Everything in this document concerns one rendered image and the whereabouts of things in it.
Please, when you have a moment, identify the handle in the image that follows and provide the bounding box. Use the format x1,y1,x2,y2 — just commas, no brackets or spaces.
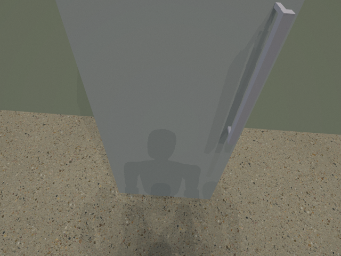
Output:
227,2,295,145

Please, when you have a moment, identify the fridge door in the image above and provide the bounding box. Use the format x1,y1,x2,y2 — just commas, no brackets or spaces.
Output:
55,0,305,199

